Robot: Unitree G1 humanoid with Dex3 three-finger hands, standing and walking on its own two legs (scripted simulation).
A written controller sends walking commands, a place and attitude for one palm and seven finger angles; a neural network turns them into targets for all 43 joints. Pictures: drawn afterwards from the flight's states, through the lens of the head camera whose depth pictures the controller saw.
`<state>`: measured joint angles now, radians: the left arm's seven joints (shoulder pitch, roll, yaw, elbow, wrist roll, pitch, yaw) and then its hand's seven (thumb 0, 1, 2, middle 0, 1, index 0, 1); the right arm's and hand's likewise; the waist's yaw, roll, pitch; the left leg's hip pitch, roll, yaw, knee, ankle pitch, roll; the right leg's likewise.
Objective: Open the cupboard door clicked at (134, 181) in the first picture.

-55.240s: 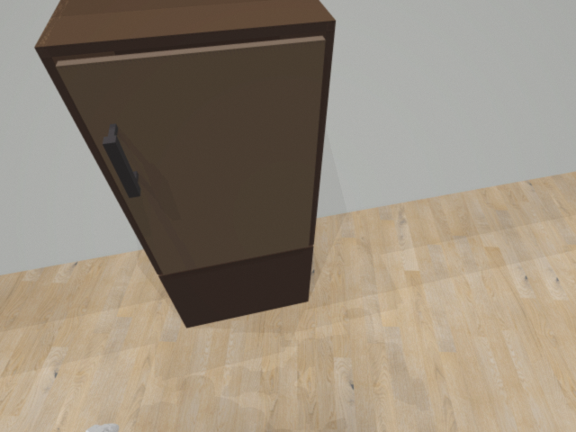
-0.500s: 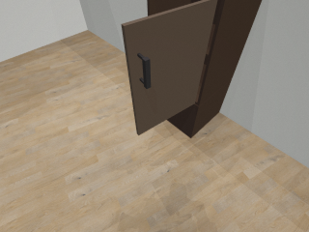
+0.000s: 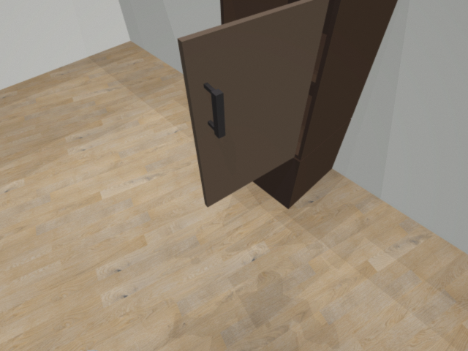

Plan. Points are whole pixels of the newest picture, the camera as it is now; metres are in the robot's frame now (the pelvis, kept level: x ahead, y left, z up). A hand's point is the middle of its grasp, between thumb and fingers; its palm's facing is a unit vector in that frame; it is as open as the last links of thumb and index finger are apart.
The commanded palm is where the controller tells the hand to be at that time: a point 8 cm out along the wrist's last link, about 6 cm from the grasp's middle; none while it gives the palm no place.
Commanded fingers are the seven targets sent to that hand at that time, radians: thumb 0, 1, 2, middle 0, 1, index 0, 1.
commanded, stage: look to check the result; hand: left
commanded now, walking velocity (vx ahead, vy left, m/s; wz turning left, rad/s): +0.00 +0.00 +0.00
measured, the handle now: (214, 110) +0.62 +0.08 +0.04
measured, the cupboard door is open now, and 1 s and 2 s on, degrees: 81 81 81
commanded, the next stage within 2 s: stand and wait in 0.08 s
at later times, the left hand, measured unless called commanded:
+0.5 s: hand out of the picture +0.10 +0.24 -0.16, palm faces -0.03 -0.94 -0.34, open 7.4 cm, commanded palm none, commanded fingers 0.00 0.90 0.90 -0.20 -0.30 -0.20 -0.30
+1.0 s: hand out of the picture +0.11 +0.24 -0.16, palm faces -0.04 -0.94 -0.34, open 7.4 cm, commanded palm none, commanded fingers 0.00 0.90 0.90 -0.20 -0.30 -0.20 -0.30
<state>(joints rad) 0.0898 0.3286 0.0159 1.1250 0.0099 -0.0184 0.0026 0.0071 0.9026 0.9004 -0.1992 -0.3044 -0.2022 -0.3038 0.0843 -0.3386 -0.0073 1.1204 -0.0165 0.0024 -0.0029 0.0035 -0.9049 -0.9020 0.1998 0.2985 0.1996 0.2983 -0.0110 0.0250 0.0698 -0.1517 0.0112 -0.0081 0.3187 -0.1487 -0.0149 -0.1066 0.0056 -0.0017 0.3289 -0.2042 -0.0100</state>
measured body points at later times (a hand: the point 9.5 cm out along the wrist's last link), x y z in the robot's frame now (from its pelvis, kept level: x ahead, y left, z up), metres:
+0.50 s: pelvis +0.02 +0.00 +0.00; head +0.04 -0.01 +0.45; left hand +0.10 +0.29 -0.13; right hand +0.09 -0.29 -0.14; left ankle +0.01 +0.13 -0.75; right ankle -0.02 -0.11 -0.75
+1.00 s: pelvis +0.02 +0.00 +0.00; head +0.04 -0.01 +0.45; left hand +0.11 +0.29 -0.13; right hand +0.09 -0.30 -0.14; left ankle +0.02 +0.13 -0.75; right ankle -0.02 -0.11 -0.75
